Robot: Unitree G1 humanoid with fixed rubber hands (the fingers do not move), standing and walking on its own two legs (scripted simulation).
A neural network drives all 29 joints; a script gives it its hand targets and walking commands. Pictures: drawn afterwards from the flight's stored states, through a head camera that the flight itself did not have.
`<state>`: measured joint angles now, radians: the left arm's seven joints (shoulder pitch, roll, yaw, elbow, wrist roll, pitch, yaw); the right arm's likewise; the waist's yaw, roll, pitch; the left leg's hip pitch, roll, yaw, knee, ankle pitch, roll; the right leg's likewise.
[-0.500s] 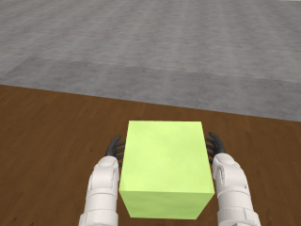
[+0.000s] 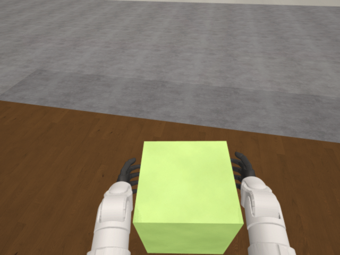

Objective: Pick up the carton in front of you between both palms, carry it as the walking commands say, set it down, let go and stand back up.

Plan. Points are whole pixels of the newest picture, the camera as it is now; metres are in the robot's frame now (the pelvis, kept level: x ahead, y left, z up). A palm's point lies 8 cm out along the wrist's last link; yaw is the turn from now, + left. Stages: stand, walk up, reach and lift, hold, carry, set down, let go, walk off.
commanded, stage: hold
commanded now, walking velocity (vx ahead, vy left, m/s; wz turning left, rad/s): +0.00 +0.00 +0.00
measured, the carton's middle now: (185, 199) +0.29 +0.00 -0.04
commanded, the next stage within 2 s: carry in 0.40 s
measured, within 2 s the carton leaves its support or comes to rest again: neither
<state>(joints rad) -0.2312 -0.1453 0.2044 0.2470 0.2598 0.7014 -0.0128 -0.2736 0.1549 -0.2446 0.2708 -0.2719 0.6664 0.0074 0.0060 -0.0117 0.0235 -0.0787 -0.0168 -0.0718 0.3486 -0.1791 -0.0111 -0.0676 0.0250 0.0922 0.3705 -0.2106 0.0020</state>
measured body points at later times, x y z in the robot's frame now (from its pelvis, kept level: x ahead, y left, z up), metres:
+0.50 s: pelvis +0.00 +0.00 +0.00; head -0.05 +0.00 +0.44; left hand +0.29 +0.15 +0.04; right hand +0.30 -0.16 +0.05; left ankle +0.01 +0.13 -0.74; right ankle +0.00 -0.12 -0.74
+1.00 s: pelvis +0.17 -0.01 +0.00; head +0.16 -0.02 +0.45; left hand +0.44 +0.12 +0.07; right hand +0.43 -0.19 +0.07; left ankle +0.12 +0.09 -0.75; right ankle +0.15 -0.12 -0.70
